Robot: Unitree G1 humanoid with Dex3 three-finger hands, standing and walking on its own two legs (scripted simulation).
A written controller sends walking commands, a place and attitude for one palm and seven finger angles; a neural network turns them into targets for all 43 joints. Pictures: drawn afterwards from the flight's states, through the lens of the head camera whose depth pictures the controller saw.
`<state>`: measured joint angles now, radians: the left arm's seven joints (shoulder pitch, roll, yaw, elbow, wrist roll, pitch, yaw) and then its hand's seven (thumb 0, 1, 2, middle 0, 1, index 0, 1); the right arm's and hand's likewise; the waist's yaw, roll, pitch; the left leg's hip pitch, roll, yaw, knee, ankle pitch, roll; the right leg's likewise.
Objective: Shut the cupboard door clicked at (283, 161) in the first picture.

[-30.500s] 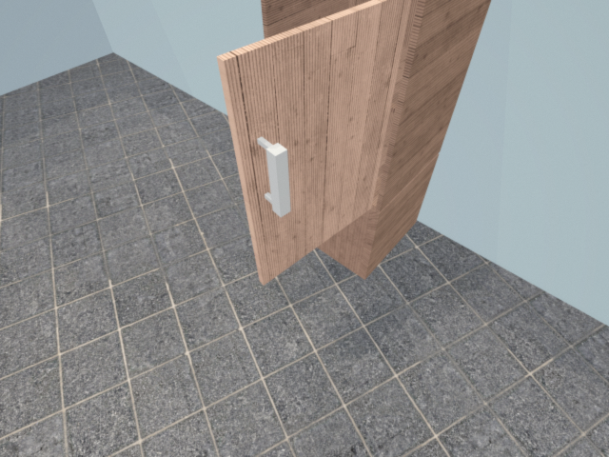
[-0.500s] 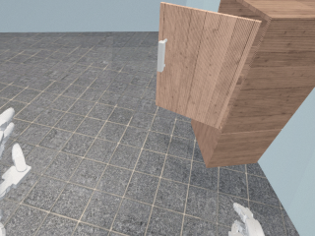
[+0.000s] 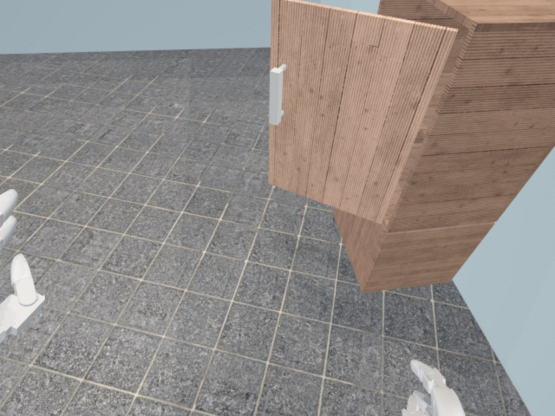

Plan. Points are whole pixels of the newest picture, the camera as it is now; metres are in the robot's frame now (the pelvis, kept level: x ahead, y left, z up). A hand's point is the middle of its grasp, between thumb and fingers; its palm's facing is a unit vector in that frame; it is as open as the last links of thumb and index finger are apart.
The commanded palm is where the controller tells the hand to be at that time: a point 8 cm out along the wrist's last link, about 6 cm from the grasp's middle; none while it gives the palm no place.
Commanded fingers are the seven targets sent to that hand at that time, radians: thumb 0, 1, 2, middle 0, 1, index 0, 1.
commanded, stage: let the arm hang, fingers relaxed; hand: left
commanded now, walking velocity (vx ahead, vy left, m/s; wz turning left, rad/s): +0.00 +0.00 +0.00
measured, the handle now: (279, 94) +0.90 +0.04 +0.02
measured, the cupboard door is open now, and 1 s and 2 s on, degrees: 55 55 55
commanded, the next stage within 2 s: look to check the result in 1.14 s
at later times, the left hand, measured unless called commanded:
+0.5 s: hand out of the picture -0.04 +0.19 -0.18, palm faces +0.02 -0.98 -0.18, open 7.1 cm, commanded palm none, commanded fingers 0.00 0.90 0.90 -0.20 -0.30 -0.20 -0.30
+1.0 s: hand out of the picture +0.02 +0.21 -0.16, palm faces -0.01 -0.97 -0.26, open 7.4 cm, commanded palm none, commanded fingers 0.00 0.90 0.90 -0.20 -0.30 -0.20 -0.30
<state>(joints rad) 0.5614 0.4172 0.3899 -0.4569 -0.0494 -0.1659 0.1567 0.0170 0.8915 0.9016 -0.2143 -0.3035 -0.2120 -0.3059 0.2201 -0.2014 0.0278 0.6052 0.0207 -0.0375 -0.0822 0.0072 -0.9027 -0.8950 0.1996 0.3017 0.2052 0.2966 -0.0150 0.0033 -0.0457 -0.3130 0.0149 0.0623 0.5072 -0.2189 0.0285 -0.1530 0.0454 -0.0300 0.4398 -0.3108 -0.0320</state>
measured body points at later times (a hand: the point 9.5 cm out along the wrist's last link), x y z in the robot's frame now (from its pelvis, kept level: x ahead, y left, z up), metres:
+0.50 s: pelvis -0.03 +0.00 +0.00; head -0.01 +0.03 +0.45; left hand -0.04 +0.24 -0.16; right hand -0.01 -0.26 -0.13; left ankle +0.03 +0.10 -0.74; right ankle -0.05 -0.10 -0.74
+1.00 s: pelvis -0.02 +0.00 +0.01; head -0.03 +0.00 +0.46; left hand +0.02 +0.26 -0.14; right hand +0.02 -0.27 -0.14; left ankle +0.03 +0.10 -0.74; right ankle -0.05 -0.10 -0.74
